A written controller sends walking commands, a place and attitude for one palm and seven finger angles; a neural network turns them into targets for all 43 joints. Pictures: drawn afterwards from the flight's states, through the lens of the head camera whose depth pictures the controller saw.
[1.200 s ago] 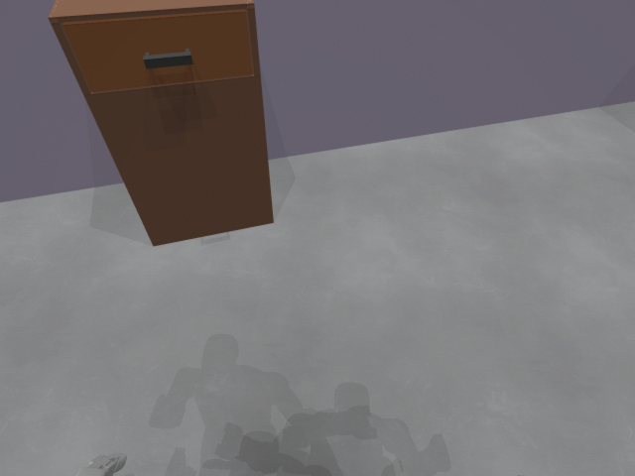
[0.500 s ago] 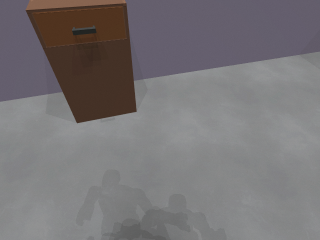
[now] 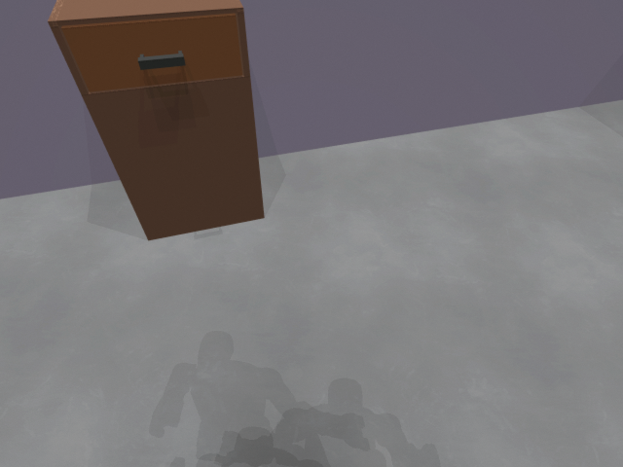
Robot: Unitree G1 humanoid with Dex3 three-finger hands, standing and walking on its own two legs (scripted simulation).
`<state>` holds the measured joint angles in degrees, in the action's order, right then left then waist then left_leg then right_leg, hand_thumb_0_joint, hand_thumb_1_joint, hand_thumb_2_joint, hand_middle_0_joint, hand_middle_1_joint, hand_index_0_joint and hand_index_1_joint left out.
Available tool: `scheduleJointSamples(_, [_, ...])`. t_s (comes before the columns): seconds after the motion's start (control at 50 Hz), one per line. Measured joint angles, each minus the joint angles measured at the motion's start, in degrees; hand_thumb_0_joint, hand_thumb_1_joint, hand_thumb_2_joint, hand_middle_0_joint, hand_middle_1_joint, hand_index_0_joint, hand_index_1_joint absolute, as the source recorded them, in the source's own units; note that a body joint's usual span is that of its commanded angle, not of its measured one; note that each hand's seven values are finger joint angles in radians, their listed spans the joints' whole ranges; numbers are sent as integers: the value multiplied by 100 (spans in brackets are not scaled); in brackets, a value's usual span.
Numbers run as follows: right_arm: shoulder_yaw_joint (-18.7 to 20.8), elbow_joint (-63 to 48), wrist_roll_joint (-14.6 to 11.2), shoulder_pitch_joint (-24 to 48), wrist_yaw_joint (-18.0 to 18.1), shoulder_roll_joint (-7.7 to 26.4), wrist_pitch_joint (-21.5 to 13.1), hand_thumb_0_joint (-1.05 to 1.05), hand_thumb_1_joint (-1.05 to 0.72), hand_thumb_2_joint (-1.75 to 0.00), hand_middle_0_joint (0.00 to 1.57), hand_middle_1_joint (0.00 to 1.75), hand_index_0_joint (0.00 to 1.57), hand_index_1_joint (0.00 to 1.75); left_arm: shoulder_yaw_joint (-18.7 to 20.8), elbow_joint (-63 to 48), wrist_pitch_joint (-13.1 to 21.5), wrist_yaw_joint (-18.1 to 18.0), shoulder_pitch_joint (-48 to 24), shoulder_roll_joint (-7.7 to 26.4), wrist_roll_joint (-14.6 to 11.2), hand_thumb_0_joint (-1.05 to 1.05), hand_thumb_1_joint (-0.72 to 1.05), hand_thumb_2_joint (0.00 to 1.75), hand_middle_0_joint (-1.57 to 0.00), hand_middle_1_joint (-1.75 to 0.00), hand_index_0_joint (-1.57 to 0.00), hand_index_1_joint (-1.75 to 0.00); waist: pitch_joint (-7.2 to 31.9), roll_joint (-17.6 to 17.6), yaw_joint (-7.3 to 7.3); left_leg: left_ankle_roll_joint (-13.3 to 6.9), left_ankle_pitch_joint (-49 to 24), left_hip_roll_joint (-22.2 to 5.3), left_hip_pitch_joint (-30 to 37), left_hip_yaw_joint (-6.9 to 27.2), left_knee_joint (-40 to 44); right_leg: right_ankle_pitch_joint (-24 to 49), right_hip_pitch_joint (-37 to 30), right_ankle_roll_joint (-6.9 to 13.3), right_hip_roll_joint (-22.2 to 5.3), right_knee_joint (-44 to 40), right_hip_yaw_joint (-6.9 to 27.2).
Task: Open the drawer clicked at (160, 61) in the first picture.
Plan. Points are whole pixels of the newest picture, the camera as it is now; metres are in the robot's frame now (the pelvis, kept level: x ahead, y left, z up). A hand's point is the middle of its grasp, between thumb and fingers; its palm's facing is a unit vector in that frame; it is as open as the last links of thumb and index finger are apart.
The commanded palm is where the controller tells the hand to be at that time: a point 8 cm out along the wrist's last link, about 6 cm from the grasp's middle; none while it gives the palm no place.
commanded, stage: look at it before walking up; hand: left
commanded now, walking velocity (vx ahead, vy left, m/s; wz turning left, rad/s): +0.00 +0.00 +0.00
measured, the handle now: (161, 58) +1.14 +0.51 -0.01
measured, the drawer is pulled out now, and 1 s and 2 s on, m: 0.00 0.00 0.00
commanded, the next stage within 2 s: walk to a spot facing it in 0.24 s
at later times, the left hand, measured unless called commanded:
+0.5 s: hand out of the picture +0.07 +0.23 -0.17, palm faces -0.01 -0.96 -0.29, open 7.3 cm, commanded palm none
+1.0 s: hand (208, 386) +0.28 +0.19 -0.19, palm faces -0.05 -0.99 -0.14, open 7.3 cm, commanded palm none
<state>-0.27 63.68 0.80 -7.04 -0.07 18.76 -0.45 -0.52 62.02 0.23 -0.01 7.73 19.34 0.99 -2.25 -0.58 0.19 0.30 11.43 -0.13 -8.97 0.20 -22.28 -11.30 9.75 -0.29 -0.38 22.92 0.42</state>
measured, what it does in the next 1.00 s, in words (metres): walks ahead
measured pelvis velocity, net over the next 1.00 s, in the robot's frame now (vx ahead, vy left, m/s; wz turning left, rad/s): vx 0.19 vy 0.02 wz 0.00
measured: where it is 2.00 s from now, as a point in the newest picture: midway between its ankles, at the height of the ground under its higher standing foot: (309, 391)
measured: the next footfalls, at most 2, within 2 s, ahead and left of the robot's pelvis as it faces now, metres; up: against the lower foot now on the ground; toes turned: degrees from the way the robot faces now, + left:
right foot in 1.08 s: +0.39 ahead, -0.09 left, +0.00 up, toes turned -8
left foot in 1.54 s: +0.53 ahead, +0.15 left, +0.00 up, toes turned +18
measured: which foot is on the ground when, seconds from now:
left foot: down 0.00-1.00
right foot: down 0.00-0.64, up 0.66-1.00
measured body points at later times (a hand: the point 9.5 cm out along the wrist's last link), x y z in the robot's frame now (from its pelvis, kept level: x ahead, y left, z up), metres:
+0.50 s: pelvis +0.02 +0.00 +0.00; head +0.01 +0.00 +0.45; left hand +0.07 +0.28 -0.15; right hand +0.08 -0.28 -0.14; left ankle +0.01 +0.12 -0.74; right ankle +0.01 -0.12 -0.74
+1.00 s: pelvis +0.19 +0.02 -0.01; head +0.23 +0.04 +0.44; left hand +0.28 +0.25 -0.17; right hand +0.02 -0.16 -0.14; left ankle +0.02 +0.12 -0.74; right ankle +0.33 -0.10 -0.71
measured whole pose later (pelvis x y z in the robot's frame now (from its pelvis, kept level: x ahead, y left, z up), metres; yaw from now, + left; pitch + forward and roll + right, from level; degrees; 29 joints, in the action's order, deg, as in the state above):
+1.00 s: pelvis +0.19 +0.02 -0.01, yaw +0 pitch +0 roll -1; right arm 0.2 69.3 1.4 -31.6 2.1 4.5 -4.4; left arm 2.4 58.8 0.4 1.5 7.3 10.4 1.3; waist -5.3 -1.0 -3.1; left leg -1.0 22.3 -0.5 8.6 -5.0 -14.0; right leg -10.6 33.1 0.8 -4.5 42.7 -7.0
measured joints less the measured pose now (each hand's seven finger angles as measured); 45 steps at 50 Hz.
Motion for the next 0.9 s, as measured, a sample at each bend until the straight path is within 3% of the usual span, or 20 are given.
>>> scheduleJointSamples(0.4, [-21, 6, 6, 68, 29, -19, 11, 0, -90, -90, 20, 30, 21, 30, 6, 46, 1, -40, 18, -8, -6, 0, 91, 90, -20, -30, -21, -30, 42, 15, 17, 21, 46, -20, 98, 8, 53, -44, -102, 9, 18, -60, -10])
scheduleJointSamples(0.54, [-18, 4, 88, -489, -17, -334, 126, 0, -91, -90, 20, 29, 20, 30, 52, -2, -55, 26, 575, -338, 47, 0, 91, 90, -20, -30, -21, -30, 391, 41, 33, -64, 1083, -99, -233, -17, -886, -456, -61, 43, 56, 271, -91])
scheduleJointSamples(0.64, [28, 29, 66, -974, -45, -610, 26, 0, -91, -90, 20, 29, 20, 30, 127, 51, 2, 43, 1092, -585, 29, 0, 91, 90, -20, -30, -21, -30, 363, -61, 39, -161, 850, -132, -300, -291, -1108, -852, -172, -53, -53, 576, -194])
scheduleJointSamples(0.7, [73, -3, 93, -1221, -2, -809, -162, 0, -91, -90, 20, 29, 20, 30, 157, 200, -100, 45, 1344, -695, 43, 0, 91, 90, -20, -30, -21, -30, 341, -201, 9, -267, 1078, -39, -82, -505, -1038, -1449, 349, 88, -137, 1936, -144])
scheduleJointSamples(0.78, [58, 45, 72, -1693, 110, -1076, -341, 0, -91, -90, 20, 29, 20, 30, 207, 251, -90, 91, 1220, -775, 80, 0, 91, 90, -20, -30, -20, -30, 174, -172, -173, -308, 960, -14, 426, -485, -371, -1244, 1338, 84, -209, 3632, -335])
scheduleJointSamples(0.84, [31, 224, 55, -2024, 156, -1260, -387, 0, -91, -90, 20, 29, 21, 30, 259, 88, -43, 128, 918, -787, 76, 1, 91, 90, -20, -30, -20, -30, 20, -147, -197, -301, 836, -7, 827, -428, 155, -805, 1946, 14, -367, 3865, -417])
scheduleJointSamples(0.9, [25, 403, 40, -2272, 190, -1384, -398, 0, -91, -90, 20, 29, 21, 30, 287, -99, -26, 148, 563, -814, 66, 1, 91, 90, -20, -30, -20, -30, -107, -124, -191, -250, 821, -4, 1207, -443, 556, -319, 2373, -26, -494, 3499, -489])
